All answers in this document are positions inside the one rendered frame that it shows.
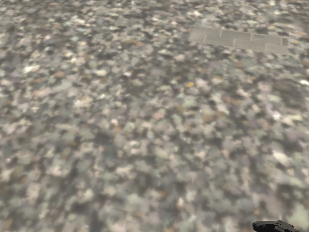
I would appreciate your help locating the right robot hand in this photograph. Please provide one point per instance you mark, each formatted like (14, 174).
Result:
(273, 226)

